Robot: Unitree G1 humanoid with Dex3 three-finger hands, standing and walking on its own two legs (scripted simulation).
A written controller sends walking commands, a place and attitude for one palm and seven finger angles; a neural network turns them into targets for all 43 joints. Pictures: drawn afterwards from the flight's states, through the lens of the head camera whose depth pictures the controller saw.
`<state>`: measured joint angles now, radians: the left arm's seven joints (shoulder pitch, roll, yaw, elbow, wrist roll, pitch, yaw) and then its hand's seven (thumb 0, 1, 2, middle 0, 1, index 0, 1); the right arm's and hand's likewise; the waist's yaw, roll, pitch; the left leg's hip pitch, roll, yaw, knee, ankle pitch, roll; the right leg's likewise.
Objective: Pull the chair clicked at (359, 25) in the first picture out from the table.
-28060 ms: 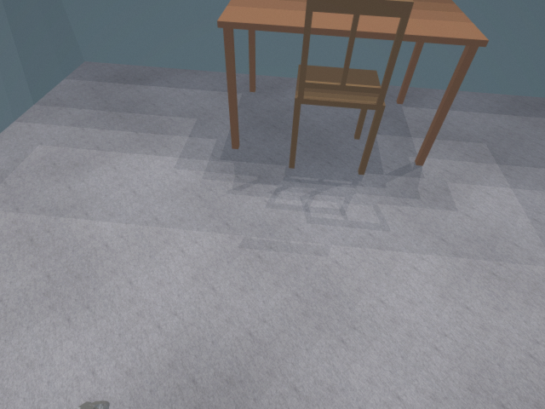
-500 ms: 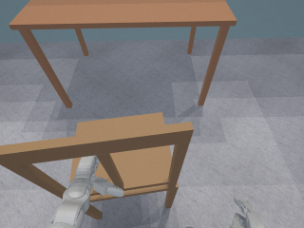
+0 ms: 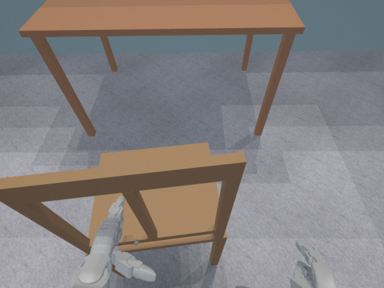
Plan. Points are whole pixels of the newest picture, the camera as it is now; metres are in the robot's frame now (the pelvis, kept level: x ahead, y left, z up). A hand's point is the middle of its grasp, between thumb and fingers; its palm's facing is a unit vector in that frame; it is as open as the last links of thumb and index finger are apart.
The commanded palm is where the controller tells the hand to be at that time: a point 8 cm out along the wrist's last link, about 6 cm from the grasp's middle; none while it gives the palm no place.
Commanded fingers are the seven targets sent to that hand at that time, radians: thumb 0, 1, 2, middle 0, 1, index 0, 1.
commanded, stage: draw the fingers out of the gap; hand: left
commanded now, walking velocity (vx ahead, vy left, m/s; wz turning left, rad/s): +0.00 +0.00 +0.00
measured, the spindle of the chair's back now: (143, 216) +0.29 +0.12 -0.05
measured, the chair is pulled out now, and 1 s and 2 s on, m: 0.67 0.67 0.67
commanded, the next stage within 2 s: draw the hand back to the body in 0.40 s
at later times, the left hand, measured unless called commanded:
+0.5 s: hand (127, 283) +0.15 +0.13 -0.03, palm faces -0.02 -0.99 -0.14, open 17.5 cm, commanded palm +0.13 +0.18 -0.01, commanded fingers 0.00 -0.55 0.20 0.00 0.00 0.00 0.00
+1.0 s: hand (84, 271) +0.16 +0.17 +0.06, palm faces +0.05 -0.99 -0.11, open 17.4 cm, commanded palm +0.12 +0.24 +0.08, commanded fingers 0.00 -0.37 0.29 -0.03 -0.04 -0.03 -0.04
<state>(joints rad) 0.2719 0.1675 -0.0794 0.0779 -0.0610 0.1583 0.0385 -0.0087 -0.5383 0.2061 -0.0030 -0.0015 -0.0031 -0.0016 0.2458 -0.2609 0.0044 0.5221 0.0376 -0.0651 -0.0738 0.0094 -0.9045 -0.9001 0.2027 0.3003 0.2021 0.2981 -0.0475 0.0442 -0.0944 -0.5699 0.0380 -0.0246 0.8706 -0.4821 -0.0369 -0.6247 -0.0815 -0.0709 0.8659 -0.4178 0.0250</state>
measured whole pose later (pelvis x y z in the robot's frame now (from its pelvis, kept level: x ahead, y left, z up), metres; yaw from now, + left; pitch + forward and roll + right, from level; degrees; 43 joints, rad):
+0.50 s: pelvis -0.01 +0.00 -0.01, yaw +1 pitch +11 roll -1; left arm 0.61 0.17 -0.12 -0.20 -0.03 0.15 0.04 -0.01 -0.54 0.21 0.00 0.00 0.00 0.00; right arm 0.23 -0.22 0.00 0.47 0.04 -0.09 -0.10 0.01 -0.90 -0.90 0.20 0.30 0.20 0.30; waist -0.03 0.04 -0.13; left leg -0.64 0.03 -0.05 0.97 -0.52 -0.04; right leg -0.68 -0.09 -0.08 0.95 -0.45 0.02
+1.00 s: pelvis -0.01 +0.00 -0.02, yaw +0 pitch +10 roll -1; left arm 0.70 0.25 0.10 -0.39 -0.25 -0.21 -0.12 -0.01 -0.54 0.21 -0.01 0.00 -0.01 -0.01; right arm 0.21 -0.19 -0.03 0.53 0.08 -0.12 -0.09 0.01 -0.90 -0.90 0.20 0.30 0.20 0.30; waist 0.00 0.06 -0.13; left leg -0.67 0.05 -0.05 1.04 -0.55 -0.04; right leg -0.71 -0.08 -0.09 1.00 -0.47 0.02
